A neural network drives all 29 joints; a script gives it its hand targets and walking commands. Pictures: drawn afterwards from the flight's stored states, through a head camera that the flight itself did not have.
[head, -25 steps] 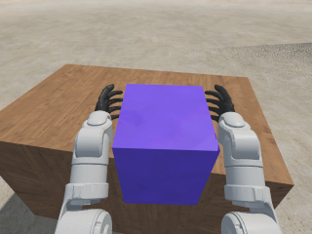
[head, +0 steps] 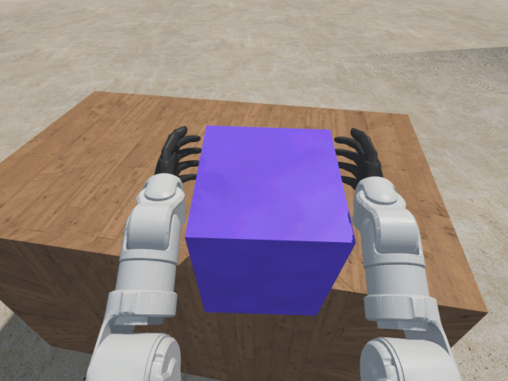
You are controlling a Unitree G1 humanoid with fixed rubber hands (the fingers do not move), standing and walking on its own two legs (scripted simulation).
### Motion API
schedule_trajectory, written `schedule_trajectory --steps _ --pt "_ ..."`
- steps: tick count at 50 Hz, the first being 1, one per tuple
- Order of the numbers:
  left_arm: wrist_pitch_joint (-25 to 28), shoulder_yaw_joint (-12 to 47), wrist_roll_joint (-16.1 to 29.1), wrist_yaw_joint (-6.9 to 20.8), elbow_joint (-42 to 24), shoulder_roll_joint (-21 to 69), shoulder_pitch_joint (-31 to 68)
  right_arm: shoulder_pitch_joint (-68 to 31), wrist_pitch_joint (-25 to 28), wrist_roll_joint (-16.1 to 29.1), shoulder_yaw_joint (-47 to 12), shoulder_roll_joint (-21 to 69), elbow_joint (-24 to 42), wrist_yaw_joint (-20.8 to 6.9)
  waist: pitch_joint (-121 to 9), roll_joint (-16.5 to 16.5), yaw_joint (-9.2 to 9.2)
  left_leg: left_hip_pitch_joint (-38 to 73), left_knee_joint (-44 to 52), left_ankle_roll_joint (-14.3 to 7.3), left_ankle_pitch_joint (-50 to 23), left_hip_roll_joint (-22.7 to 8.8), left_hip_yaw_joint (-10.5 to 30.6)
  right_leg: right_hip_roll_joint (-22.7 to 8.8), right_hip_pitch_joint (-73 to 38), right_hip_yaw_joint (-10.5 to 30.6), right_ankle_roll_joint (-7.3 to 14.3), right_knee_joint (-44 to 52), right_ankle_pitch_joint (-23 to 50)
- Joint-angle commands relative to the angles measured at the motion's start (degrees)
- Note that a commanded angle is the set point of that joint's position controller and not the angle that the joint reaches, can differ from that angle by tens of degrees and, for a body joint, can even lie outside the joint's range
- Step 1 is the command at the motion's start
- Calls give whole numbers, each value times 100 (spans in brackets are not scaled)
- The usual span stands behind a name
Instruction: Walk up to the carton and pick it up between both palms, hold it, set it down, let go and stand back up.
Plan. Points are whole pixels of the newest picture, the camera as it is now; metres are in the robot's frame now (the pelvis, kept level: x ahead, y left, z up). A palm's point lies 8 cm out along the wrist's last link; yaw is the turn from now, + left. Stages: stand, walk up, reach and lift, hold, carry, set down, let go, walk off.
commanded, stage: hold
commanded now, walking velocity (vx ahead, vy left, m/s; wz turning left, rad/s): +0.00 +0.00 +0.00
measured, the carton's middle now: (264, 225) +0.38 +0.00 +0.09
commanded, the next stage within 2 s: set down in 0.70 s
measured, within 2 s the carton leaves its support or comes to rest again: neither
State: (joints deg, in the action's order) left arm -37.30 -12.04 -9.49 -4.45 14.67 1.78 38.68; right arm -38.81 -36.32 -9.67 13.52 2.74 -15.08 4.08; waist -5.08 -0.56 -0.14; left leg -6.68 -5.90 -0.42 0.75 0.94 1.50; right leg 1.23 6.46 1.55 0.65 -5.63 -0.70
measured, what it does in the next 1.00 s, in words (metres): shifts its weight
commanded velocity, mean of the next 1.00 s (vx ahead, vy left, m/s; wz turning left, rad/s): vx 0.00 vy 0.00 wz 0.00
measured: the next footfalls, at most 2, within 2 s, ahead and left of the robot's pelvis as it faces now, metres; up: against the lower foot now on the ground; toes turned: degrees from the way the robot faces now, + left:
none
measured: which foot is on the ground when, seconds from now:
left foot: down 0.00-1.00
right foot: down 0.00-1.00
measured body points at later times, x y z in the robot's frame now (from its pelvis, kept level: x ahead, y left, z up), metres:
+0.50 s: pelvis -0.01 -0.01 +0.00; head -0.05 -0.01 +0.45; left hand +0.32 +0.14 +0.18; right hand +0.32 -0.15 +0.18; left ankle +0.02 +0.11 -0.76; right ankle +0.02 -0.11 -0.76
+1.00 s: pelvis -0.06 +0.01 +0.00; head -0.12 +0.01 +0.44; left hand +0.33 +0.15 +0.26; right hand +0.33 -0.15 +0.25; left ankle +0.02 +0.11 -0.75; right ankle +0.02 -0.11 -0.75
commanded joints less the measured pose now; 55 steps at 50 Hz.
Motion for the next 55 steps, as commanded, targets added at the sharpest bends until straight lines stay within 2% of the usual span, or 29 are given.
schedule_trajectory --steps 1,2,4,5,6,8,11,12,15,18,20,21,25,27,29,33,35,36,37,38,39,41,43,44,45,47,50,52,55 --pt "174 2347 886 634 -1011 2871 2790 -2690 116 880 -2293 2798 888 -643 -2114 107 -17 972 -100 128 -1372 24 21 27 -954 43 -190 -52 1202" --pt "135 2453 957 622 -1231 2862 2687 -2578 60 916 -2394 2724 1122 -634 -2143 160 4 978 -84 137 -1600 40 58 40 -1025 55 -201 -65 1486" --pt "38 2681 1041 559 -1615 2950 2384 -2251 -25 1083 -2561 2766 1392 -575 -2374 -29 3 1300 -72 172 -2232 50 43 30 -1255 89 -229 -51 2083" --pt "-21 2767 1123 524 -1809 2976 2209 -2163 -74 1122 -2731 2712 1774 -542 -2393 69 -67 1332 -51 161 -2501 72 74 21 -1395 79 -276 -67 2388" --pt "-71 2862 1189 479 -2049 2870 2106 -2022 -158 1190 -2875 2705 1974 -521 -2485 157 -41 1464 -25 188 -2669 48 88 40 -1488 56 -288 -67 2526" --pt "-232 3119 1281 422 -2463 2865 1880 -1791 -313 1339 -3094 2661 2349 -474 -2495 30 -1 1556 -3 229 -2825 41 68 39 -1636 90 -289 -17 2735" --pt "-467 3454 1490 368 -2931 2870 1456 -1460 -538 1534 -3462 2550 2994 -436 -2495 88 -34 1585 51 295 -3028 53 78 42 -1765 98 -319 -46 3075" --pt "-556 3432 1531 353 -3129 2799 1348 -1327 -641 1581 -3498 2573 3157 -435 -2445 125 -60 1585 81 271 -2980 46 63 40 -1776 84 -348 -38 3106" --pt "-787 3580 1561 375 -3561 2711 1230 -1038 -924 1588 -3538 2501 3432 -459 -2073 26 32 1476 71 350 -2637 78 9 67 -1655 81 -291 38 2654" --pt "-1019 3531 1618 447 -3611 2674 1146 -983 -1160 1653 -3631 2504 3610 -504 -1679 78 -58 1072 117 299 -1883 117 -14 46 -1588 74 -332 -22 2288" --pt "-1137 3354 1538 488 -3435 2593 958 -914 -1285 1556 -3508 2394 3588 -562 -1498 226 -4 987 214 303 -1422 132 -43 53 -1489 36 -342 53 1692" --pt "-1170 3342 1472 523 -3372 2545 1085 -919 -1333 1453 -3414 2335 3362 -592 -1308 73 -14 866 195 286 -1122 139 -70 30 -1313 54 -338 2 1436" --pt "-1228 2922 1261 676 -2726 2417 1432 -1236 -1429 1311 -3076 2370 2806 -731 -861 170 -13 588 202 188 204 179 -189 16 -846 -13 -338 41 -136" --pt "-1150 2664 1141 762 -2358 2383 1656 -1500 -1349 1242 -2883 2376 2522 -787 -924 250 -53 553 18 155 557 226 -230 -48 -520 37 -306 90 -772" --pt "-1045 2505 1038 833 -2308 2499 2152 -1860 -1240 1148 -2732 2567 2256 -832 -1037 143 -71 591 -90 156 855 223 -217 -43 -196 37 -253 82 -1244" --pt "-895 2255 956 962 -1777 2675 2822 -2595 -1059 1005 -2530 2756 1714 -963 -1147 121 -161 255 -124 70 1356 138 -177 15 -127 -45 -231 -162 -1615" --pt "-814 2167 911 1016 -1627 2748 3147 -2852 -959 952 -2453 2785 1487 -1014 -1379 28 -130 270 -114 77 1527 116 -126 41 -126 -40 -197 -188 -1759" --pt "-712 2093 879 1001 -1699 2610 3205 -2957 -796 882 -2248 2583 1530 -1016 -1498 90 15 108 -193 61 1577 113 -172 67 -131 -113 -193 -263 -1504" --pt "-619 2015 853 992 -1616 2627 3353 -3133 -658 830 -2090 2383 1623 -994 -1531 -28 46 7 -214 69 1637 92 -129 80 -71 -117 -184 -369 -1426" --pt "-572 1953 828 980 -1439 2720 3454 -3361 -583 798 -2062 2435 1595 -987 -1565 57 50 -34 -222 58 1587 95 -110 93 -130 -146 -157 -398 -1287" --pt "-517 1912 803 962 -1360 2746 3599 -3516 -510 746 -1900 2287 1490 -982 -1697 -83 111 -38 -157 82 1710 58 -6 122 -104 -182 -136 -495 -1206" --pt "-451 1767 710 941 -994 2584 3765 -3528 -433 607 -1682 2088 1104 -985 -1681 -107 184 7 -126 108 1984 46 22 177 -52 -283 -126 -506 -1308" --pt "-376 1494 537 868 -737 2272 3803 -3491 -379 449 -1289 1711 594 -992 -1503 -354 161 -28 22 124 2460 18 56 203 -46 -278 -113 -546 -1450" --pt "-340 1260 451 820 -464 2033 3758 -3412 -353 343 -1128 1561 372 -975 -1294 -198 192 -88 -12 122 2353 5 37 218 -66 -330 -126 -543 -1394" --pt "-299 1108 362 796 -224 1984 3741 -3418 -341 304 -1003 1560 233 -973 -1179 -141 142 -1 -76 106 2029 89 -75 196 5 -299 -150 -401 -1423" --pt "-212 848 301 770 158 1883 3749 -3372 -251 173 -666 1374 -119 -963 -1118 12 227 142 -137 128 1719 127 -84 180 15 -327 -143 -357 -1211" --pt "-20 447 148 766 556 1514 3823 -3316 -113 -22 -239 1050 -561 -936 -1016 -53 276 369 -91 143 1877 124 -70 167 -40 -299 -126 -208 -1377" --pt "162 317 52 765 900 1350 3928 -3455 45 -45 -120 1047 -735 -910 -973 35 311 457 -112 116 1780 161 -143 114 52 -287 -110 -113 -1466" --pt "460 127 -2 697 1302 1136 3981 -3687 352 -21 -66 893 -781 -773 -938 62 215 225 -191 74 1584 147 -179 76 -37 -295 -108 -182 -1295"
